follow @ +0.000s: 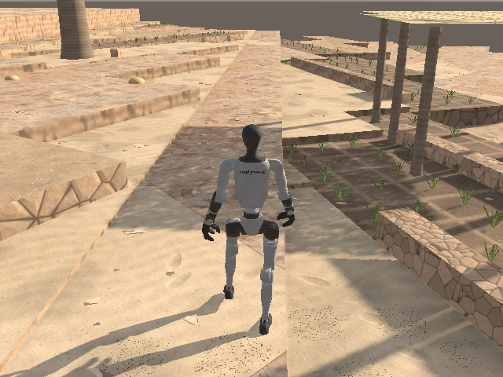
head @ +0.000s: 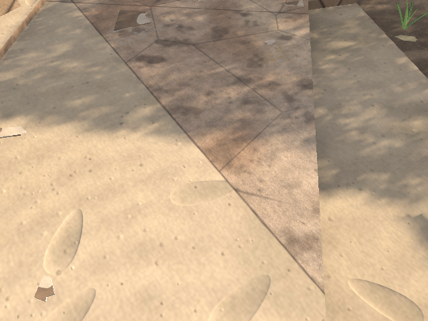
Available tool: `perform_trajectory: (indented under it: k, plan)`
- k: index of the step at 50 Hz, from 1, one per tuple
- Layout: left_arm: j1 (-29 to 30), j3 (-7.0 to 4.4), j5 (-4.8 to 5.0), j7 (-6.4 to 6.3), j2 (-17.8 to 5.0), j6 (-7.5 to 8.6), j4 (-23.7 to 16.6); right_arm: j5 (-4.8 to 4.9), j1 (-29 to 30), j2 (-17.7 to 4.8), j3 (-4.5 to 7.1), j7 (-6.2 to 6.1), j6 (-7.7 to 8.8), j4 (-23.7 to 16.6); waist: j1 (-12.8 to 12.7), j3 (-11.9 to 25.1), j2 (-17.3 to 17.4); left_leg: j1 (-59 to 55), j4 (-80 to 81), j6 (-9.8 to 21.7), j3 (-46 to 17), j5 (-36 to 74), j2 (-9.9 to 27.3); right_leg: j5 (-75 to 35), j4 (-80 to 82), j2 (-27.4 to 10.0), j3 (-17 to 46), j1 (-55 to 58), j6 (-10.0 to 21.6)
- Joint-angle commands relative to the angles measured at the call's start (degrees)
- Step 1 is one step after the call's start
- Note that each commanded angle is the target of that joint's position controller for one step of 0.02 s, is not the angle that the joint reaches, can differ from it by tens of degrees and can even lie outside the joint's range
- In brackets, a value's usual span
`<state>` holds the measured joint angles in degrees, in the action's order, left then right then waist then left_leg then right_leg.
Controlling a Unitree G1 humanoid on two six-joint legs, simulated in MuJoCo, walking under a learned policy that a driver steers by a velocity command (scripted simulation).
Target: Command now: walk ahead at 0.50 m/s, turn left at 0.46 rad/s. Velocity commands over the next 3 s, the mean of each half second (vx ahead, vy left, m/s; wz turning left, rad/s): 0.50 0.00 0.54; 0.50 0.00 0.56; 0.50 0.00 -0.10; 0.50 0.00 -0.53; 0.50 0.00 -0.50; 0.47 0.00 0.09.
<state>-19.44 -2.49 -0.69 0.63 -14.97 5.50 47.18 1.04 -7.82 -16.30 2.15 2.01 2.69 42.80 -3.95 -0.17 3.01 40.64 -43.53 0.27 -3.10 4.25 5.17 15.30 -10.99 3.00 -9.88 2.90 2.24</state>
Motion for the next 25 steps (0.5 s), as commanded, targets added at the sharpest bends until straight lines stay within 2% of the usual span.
perform_trajectory:
  k: [1, 3, 5, 6, 7, 8, 9, 10, 11, 12, 13, 14, 15, 17, 20, 22, 25]
  plan:
    - [-0.49, -2.33, 0.71, -0.43, -9.78, -0.42, -1.68, 0.18, 9.75, -1.77, -0.12, 1.39, 1.04, -7.39, -1.47, -5.66, -4.36, 3.91, 5.22, 1.49, 2.77, -2.59, -0.14, -22.76, 2.04, -18.22, 3.94, 1.94, 7.01]
    - [-0.32, -2.56, 1.04, -0.6, -10.72, -1.5, -1.24, 0.38, 10.43, -2.2, 0.04, 2.27, 1.06, -8.97, -0.52, -5.04, -5.23, 2.56, 7.19, 3.14, 5.18, -8.65, -1.5, -31.87, -1.99, -19.23, 2.72, 5.38, 6.04]
    - [1.0, -3.01, 1.07, -1.28, -12.56, -2.4, -1.68, 0.34, 6.19, -4.5, 1.14, 2.43, 0.77, -8.98, 2.7, -0.71, -8.24, -6.44, 7.75, 5.34, 8.73, -13.87, -5.43, -52.01, -10.4, -18.85, 0.52, 5.87, 4.51]
    - [1.57, -3.15, 1.02, -1.67, -13.09, -2.97, -1.94, 0.41, -0.23, -6.64, 2.39, 2.23, 0.58, -7.64, 6.37, 3.08, -8.85, -14.68, 9.33, 6.89, 9.77, -14.3, -7.9, -58.35, -19.13, -17.8, -0.52, 4.86, 3.45]
    - [2.0, -2.96, 1.15, -2.11, -12.88, -3.16, -2.53, 0.39, -9.33, -10.15, 4.3, 1.38, 0.43, -5.41, 11.16, 7.95, -7.39, -29.35, 12.75, 9.19, 8.11, -10.57, -9.16, -55.09, -31.86, -15.6, -1.72, -2.1, 1.38]
    - [0.13, -1.61, -0.48, -2.23, -9.48, -2.32, -4.34, 0.28, -16.76, -15.85, 5.9, -0.17, -0.33, -4.04, 12.23, 14.49, 2.47, -47.85, 11.68, 13.14, -9.49, -5.13, 2.61, -27.26, -50.64, -12.01, -1.78, -18.32, -1.01]
    - [-3.34, 0.4, -0.38, -1.14, -3.12, -0.38, -7.01, 0.3, -13.42, -17.87, 5.64, -0.04, -0.04, -6.14, 6.37, 22.38, 13.29, -64.34, 21.05, 25.44, -42.95, -13.76, 14.49, 17.09, -69.44, 1.28, 8.02, -41.03, -4.61]
    - [3.46, -0.79, 1.36, -0.07, -9.36, 1.61, -7.83, 0.21, -14.11, -12.66, 4.4, 0.17, -0.07, -6.33, 10.95, 21.87, 4.63, -63.97, 24.96, 22.72, -40.25, -17.69, 13.23, 15.24, -71.08, -2.4, 16.47, -47.39, -3.52]
    - [7.53, -0.8, 2.86, 0.35, -9.49, 2.49, -9.37, 0.02, -12.51, -10.17, 3.77, -0.09, 0.18, -6.16, 10.45, 13.44, 2.39, -57.02, 25.1, 20.46, -31.27, -15.53, 10.94, 11.0, -68.51, -4.54, 15.31, -49.71, -2.52]
    - [8.25, -0.63, 1.88, -0.02, -8.69, 2.81, -9.56, 0.07, -9.15, -9.36, 3.46, -0.04, 0.52, -6.5, 7.51, 7.58, -3.65, -47.38, 25.72, 18.61, -25.02, -9.23, 8.39, 7.51, -63.34, -6.92, 14.81, -47.94, -2.42]
    - [8.17, -1.14, 0.55, -0.46, -9.35, 2.46, -9.43, -0.05, -6.08, -7.67, 3.01, -0.24, 0.66, -7.17, 5.51, 5.33, -3.92, -40.61, 26.46, 17.66, -20.59, -3.33, 6.63, 5.55, -58.74, -8.57, 14.59, -44.1, -2.93]
    - [6.97, -1.28, 0.23, -0.4, -9.28, 1.77, -9.59, -0.63, -4.49, -7.08, 2.63, -0.55, 0.67, -8.01, 3.7, 4.27, -2.31, -35.58, 27.95, 17.68, -18.71, -0.44, 5.26, 4.22, -57.3, -9.12, 14.66, -40.41, -3.57]
    - [5.93, -1.29, -0.02, -0.43, -8.72, 1.16, -9.78, -0.63, -3.84, -6.97, 2.66, -0.81, 0.78, -8.25, 2.73, 3.95, -1.63, -32.94, 29.12, 18.07, -17.87, 1.15, 4.55, 3.66, -55.09, -9.15, 14.3, -38.9, -4.41]
    - [5.91, -0.95, -0.39, -0.75, -7.34, 0.1, -9.95, -0.38, -4.31, -7.96, 2.94, -1.37, 1.01, -7.75, 2.35, 2.95, -1.25, -28.68, 30.0, 18.22, -14.49, 5.82, 3.32, 1.94, -50.29, -8.7, 12.8, -37.81, -6.16]
    - [12.11, 0.02, -0.61, -0.95, -5.2, -0.18, -11.8, 0.12, -6.02, -9.26, 3.34, -2.36, 0.62, -6.76, 4.44, 1.3, -0.15, -25.41, 29.47, 15.73, -10.44, 3.65, -0.19, -8.35, -37.8, -6.8, 11.74, -36.34, -7.4]
    - [16.71, 0.44, -0.1, -0.59, -4.47, 0.2, -12.78, 0.39, -7.83, -9.61, 3.49, -2.75, 0.23, -6.07, 6.63, 1.03, 0.79, -24.98, 28.27, 13.95, -10.32, -0.56, -1.35, -15.47, -28.69, -4.76, 11.59, -33.48, -7.35]
    - [20.45, -0.01, 0.94, 0.19, -6.01, 0.91, -13.94, 0.55, -10.82, -9.94, 3.59, -2.93, -0.28, -4.86, 8.22, 1.0, 1.49, -27.81, 25.78, 12.81, -14.9, -6.05, 0.45, -18.27, -21.69, -3.05, 12.98, -30.95, -6.54]
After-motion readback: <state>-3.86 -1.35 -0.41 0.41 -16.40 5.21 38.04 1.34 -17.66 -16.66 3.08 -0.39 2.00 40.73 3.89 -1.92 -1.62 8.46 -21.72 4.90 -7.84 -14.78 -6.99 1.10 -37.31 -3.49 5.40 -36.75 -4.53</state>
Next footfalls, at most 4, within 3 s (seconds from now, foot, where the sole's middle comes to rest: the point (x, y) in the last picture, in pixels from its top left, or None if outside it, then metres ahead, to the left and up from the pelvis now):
0.14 left None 0.25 0.13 -0.78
0.62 right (241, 304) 0.56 0.00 -0.78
1.14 left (128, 269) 0.65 0.38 -0.78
1.68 right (163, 181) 1.02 0.32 -0.78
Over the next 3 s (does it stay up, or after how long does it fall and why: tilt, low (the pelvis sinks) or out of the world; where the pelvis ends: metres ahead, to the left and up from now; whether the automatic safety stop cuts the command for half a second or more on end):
stays up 1.53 0.39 0.00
